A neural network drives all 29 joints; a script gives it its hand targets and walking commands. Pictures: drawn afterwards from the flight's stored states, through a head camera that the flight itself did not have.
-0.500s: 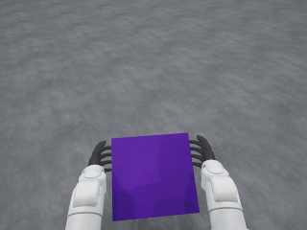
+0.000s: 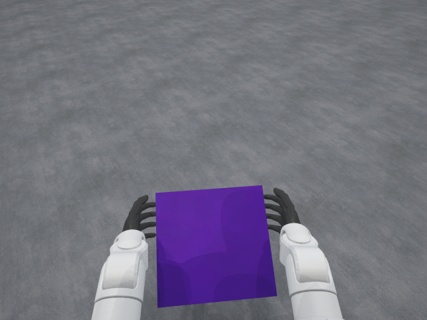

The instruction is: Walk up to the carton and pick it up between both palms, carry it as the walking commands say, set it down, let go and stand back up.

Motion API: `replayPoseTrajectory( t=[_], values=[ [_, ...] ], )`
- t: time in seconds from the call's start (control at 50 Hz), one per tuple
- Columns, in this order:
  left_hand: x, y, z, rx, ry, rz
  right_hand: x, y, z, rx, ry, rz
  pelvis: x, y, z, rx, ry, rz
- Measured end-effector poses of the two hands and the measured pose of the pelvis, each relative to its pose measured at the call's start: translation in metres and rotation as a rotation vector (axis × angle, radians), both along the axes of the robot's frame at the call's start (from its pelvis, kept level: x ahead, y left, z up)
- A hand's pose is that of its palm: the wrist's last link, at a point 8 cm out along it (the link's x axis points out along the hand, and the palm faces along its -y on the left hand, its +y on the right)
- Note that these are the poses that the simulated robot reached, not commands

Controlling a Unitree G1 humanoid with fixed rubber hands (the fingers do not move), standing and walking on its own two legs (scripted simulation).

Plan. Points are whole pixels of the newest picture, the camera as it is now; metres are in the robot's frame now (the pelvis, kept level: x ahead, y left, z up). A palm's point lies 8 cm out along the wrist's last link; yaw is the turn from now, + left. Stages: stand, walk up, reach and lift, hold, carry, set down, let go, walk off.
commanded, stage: carry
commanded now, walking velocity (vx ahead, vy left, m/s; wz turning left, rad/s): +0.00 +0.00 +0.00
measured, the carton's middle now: (211, 241) +0.32 +0.01 -0.08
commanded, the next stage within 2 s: hold in 0.20 s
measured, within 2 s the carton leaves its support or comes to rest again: neither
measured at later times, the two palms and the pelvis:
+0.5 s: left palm (142, 226) +0.28 +0.13 +0.07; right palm (305, 217) +0.28 -0.16 +0.08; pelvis -0.01 -0.01 +0.01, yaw +0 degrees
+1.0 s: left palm (138, 217) +0.32 +0.15 +0.04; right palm (285, 204) +0.33 -0.15 +0.05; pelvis +0.01 -0.02 +0.01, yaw +0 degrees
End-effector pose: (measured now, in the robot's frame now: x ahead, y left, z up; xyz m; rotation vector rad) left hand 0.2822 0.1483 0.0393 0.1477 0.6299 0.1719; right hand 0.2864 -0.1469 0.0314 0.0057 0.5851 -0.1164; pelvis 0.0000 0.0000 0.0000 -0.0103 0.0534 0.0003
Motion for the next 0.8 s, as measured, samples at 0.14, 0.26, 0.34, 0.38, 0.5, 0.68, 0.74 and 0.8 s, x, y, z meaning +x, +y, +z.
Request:
replayPoseTrajectory(
  t=[0.14,0.26,0.34,0.38,0.5,0.68,0.74,0.8],
  values=[
    [-0.002,0.001,0.000,-0.007,-0.016,-0.002,-0.002,0.000,0.002,-0.009,-0.015,0.006,-0.002,0.000,0.000,0.000,-0.002,0.000],
    [-0.010,-0.001,0.000,-0.037,0.007,0.015,-0.008,0.001,0.004,-0.028,0.019,0.004,-0.003,-0.001,0.003,0.019,-0.040,0.013],
    [-0.014,-0.008,0.006,-0.059,0.022,0.011,-0.011,-0.005,0.018,-0.090,0.040,0.004,-0.002,-0.004,0.008,0.038,-0.096,0.018],
    [-0.011,-0.013,0.011,-0.063,0.011,-0.002,-0.013,-0.010,0.027,-0.120,0.032,-0.003,-0.003,-0.005,0.008,0.041,-0.119,0.017],
    [0.001,-0.023,0.026,-0.046,-0.010,-0.024,-0.009,-0.018,0.049,-0.134,0.014,-0.023,-0.010,-0.008,0.008,0.040,-0.181,0.008],
    [0.008,-0.015,0.037,-0.048,-0.006,0.039,0.006,-0.010,0.057,-0.111,0.011,0.022,-0.010,-0.010,0.009,0.041,-0.209,0.003],
    [0.010,-0.009,0.032,-0.071,0.021,0.068,0.011,-0.005,0.048,-0.080,0.040,0.037,-0.009,-0.011,0.010,0.040,-0.208,0.003],
    [0.015,-0.006,0.024,-0.078,0.042,0.070,0.015,-0.004,0.035,-0.083,0.069,0.043,-0.007,-0.012,0.010,0.040,-0.205,0.002]
  ],
)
